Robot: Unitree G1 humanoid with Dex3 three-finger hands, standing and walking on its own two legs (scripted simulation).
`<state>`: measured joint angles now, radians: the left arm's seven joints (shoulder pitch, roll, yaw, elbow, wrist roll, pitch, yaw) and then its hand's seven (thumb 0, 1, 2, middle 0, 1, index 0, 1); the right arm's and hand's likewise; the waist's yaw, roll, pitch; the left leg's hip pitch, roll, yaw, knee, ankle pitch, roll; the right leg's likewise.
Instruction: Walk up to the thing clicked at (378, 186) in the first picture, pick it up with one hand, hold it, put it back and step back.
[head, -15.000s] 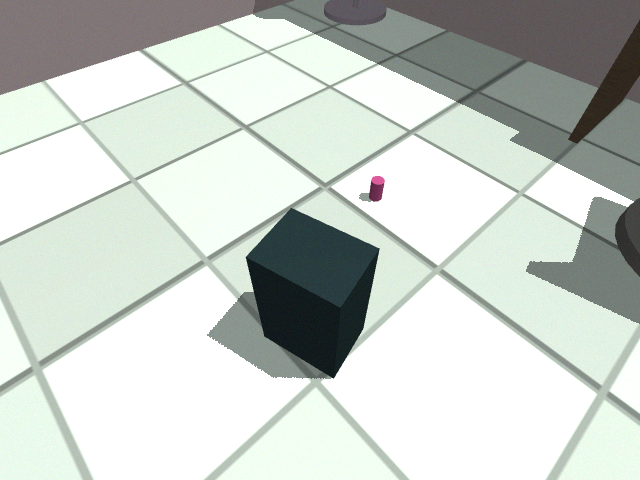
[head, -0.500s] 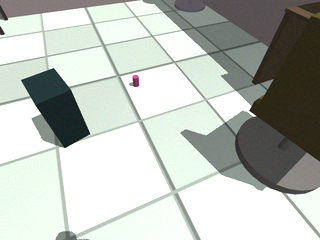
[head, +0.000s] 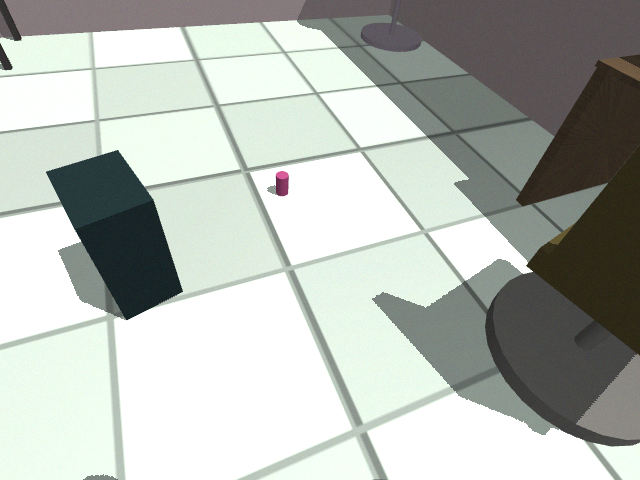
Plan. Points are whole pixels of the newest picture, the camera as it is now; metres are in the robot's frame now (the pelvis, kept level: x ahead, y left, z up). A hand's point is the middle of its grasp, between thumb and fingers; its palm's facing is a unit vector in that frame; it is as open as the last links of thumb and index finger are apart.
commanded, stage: walk up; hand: left
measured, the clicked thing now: (282, 183) +1.45 +0.13 -0.71
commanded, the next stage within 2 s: none
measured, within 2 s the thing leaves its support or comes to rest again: neither
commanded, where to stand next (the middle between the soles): +1.02 -0.11 m, yaw -2 degrees
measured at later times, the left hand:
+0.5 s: hand (203, 329) +0.36 +0.19 -0.11, palm faces -0.05 -0.92 -0.39, open 7.4 cm
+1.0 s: hand (215, 265) +0.52 +0.21 -0.15, palm faces -0.08 -0.94 -0.33, open 7.4 cm
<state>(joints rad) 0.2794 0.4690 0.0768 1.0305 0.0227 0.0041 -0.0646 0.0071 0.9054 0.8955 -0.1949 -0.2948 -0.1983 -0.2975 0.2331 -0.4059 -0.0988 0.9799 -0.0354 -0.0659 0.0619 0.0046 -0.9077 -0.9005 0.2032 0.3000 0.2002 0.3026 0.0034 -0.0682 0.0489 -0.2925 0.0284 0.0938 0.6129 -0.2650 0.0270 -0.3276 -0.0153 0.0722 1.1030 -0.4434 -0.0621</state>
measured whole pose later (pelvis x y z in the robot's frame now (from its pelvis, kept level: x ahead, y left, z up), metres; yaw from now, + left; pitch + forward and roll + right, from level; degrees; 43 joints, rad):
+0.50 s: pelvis +0.24 -0.07 +0.00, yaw -3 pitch -2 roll +2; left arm 0.18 0.37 0.06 0.88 0.00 -0.08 -0.07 0.00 0.90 0.89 -0.20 -0.30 -0.20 -0.30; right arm 0.30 -0.41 -0.05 0.93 -0.01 -0.05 0.04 0.01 -0.91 -0.90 0.20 0.30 0.20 0.30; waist 0.02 0.04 0.10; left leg -0.25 0.04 0.02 1.11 -0.45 0.03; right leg -0.33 -0.05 -0.07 0.60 -0.24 -0.04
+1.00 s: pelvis +0.48 -0.06 +0.01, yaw -2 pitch -3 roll -1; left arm 0.33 0.43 0.03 0.89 0.00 -0.05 -0.04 0.01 0.90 0.89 -0.20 -0.30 -0.20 -0.30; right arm 0.23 -0.36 -0.05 0.82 -0.01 -0.09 0.06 0.01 -0.91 -0.90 0.20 0.30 0.20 0.30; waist 0.01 -0.04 0.10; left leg -0.30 0.04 0.08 0.57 -0.23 0.03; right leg -0.35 0.00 0.03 1.13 -0.43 -0.06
